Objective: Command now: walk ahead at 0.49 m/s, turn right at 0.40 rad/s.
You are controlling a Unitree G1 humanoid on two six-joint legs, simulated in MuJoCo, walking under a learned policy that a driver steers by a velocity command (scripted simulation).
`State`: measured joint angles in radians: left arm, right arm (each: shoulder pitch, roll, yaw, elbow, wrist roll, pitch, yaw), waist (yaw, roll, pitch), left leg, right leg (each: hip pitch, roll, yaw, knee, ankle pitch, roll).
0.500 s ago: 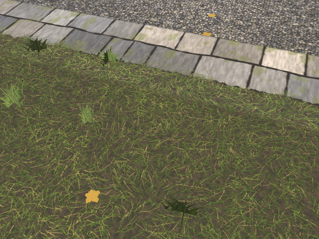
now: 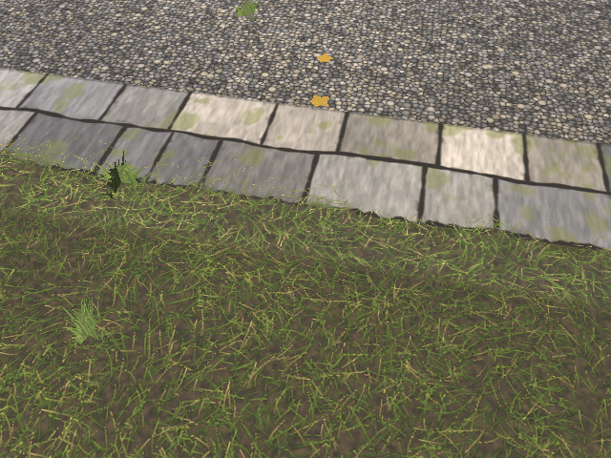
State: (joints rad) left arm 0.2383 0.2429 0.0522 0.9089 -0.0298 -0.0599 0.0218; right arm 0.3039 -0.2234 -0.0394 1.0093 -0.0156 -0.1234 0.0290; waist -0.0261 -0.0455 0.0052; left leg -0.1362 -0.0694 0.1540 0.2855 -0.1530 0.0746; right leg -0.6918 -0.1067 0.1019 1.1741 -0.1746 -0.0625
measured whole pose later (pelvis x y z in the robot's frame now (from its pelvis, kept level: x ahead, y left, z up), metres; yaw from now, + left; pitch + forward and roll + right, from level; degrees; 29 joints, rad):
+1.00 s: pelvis +0.57 -0.12 -0.01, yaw -22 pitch +2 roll +0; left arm 0.30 0.27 0.05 0.79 -0.01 -0.07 0.00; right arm 0.22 -0.26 -0.05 0.81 0.00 -0.11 0.03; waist -0.01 -0.03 0.01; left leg -0.32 -0.06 0.05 0.44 -0.15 0.06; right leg -0.44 -0.01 0.06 1.18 -0.34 -0.05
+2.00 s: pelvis +1.08 -0.30 -0.03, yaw -4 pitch +2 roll -1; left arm 0.43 0.20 0.03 0.95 0.08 -0.11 -0.02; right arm 0.12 -0.25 -0.03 0.79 -0.05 -0.09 0.07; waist 0.03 0.03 0.01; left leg -0.53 -0.01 0.01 0.57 -0.05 0.09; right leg 0.14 -0.09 -0.31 0.42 -0.46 0.06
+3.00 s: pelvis +1.22 -0.33 +0.01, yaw -13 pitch +1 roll +1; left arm 0.13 0.31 0.03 0.74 0.04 -0.04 -0.09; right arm 0.26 -0.32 -0.08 0.64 -0.06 -0.06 -0.05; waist -0.04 -0.02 0.06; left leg -0.06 0.02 0.16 0.21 -0.17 0.02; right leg -0.35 -0.06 -0.04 0.67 -0.33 0.02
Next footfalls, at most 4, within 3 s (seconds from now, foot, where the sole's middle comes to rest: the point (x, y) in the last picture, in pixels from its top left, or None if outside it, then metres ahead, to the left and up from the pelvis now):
0.32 right None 0.33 -0.17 -0.78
0.84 left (344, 389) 0.68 -0.08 -0.78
1.42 right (464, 316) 0.88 -0.41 -0.78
1.98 left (377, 213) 1.25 -0.22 -0.78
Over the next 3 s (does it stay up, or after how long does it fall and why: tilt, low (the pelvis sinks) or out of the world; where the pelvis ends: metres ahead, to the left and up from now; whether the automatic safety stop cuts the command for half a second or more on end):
stays up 1.22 -0.33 0.01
